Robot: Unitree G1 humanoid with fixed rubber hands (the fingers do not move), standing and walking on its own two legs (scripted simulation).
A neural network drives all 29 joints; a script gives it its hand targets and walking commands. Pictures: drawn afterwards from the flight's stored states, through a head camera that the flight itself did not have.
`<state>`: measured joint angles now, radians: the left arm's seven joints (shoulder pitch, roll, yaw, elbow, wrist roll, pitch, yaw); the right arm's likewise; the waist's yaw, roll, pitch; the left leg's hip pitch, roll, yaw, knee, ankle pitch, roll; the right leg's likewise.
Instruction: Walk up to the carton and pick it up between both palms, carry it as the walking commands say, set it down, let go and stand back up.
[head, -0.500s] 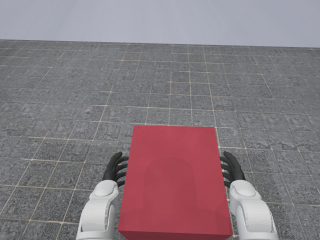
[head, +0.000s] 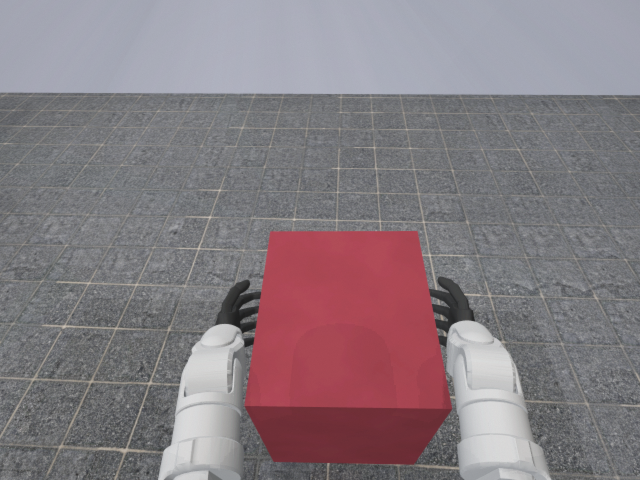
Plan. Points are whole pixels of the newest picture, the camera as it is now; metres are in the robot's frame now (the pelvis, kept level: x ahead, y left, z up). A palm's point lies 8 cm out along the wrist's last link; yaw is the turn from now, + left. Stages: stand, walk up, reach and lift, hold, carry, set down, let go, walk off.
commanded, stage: set down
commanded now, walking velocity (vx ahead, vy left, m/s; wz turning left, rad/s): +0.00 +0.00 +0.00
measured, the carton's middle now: (343, 350) +0.31 -0.01 -0.06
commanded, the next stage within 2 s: none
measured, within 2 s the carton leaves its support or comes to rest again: neither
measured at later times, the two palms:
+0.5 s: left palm (243, 342) +0.33 +0.14 -0.06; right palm (443, 341) +0.32 -0.16 -0.06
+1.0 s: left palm (255, 349) +0.36 +0.14 -0.15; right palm (428, 348) +0.36 -0.17 -0.15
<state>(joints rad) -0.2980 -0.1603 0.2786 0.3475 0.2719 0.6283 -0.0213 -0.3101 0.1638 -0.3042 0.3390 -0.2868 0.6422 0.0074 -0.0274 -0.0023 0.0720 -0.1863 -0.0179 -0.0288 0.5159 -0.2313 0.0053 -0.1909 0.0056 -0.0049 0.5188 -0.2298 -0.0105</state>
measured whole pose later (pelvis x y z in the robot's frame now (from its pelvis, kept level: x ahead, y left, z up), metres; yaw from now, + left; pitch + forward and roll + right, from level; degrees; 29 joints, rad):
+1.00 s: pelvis -0.02 +0.01 -0.09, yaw -1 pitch +30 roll +0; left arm -0.56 -0.16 0.41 0.51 0.26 0.28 0.01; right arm -0.57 0.12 -0.44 0.53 -0.27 0.28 0.02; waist -0.02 0.01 -0.14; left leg -1.21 -0.07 -0.06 1.07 -0.38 0.00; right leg -1.22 0.04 0.05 1.07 -0.37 0.01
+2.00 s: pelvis -0.05 +0.00 -0.24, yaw +0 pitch +43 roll +1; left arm -0.92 -0.02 0.41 0.72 0.15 0.24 0.09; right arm -0.93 -0.04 -0.40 0.75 -0.15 0.24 -0.06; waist -0.01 0.01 -0.16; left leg -1.88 -0.13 -0.08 1.66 -0.52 -0.05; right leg -1.89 0.11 0.07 1.65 -0.50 0.03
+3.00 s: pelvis -0.07 +0.00 -0.37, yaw +0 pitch +44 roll +1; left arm -1.25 0.11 0.35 0.84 0.05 0.23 0.14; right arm -1.27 -0.19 -0.32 0.88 -0.05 0.23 -0.10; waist -0.02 0.02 0.11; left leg -2.26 -0.17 -0.05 2.07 -0.57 -0.08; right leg -2.28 0.14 0.06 2.07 -0.55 0.06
